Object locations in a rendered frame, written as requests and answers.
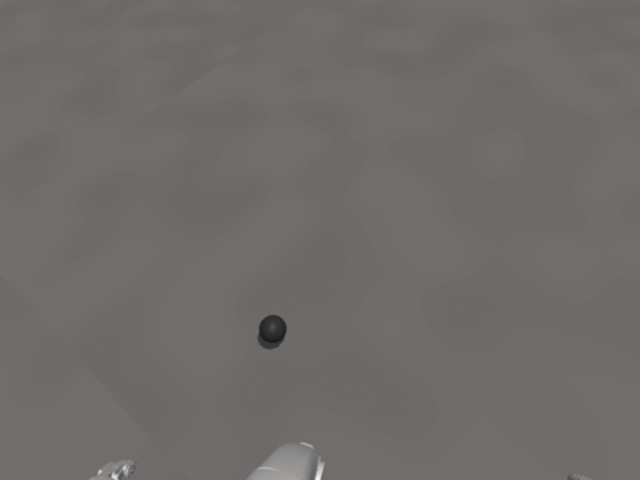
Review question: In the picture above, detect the ball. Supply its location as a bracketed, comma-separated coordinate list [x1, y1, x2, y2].
[259, 315, 286, 343]

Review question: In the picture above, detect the left robot hand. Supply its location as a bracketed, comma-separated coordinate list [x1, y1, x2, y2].
[89, 459, 137, 480]

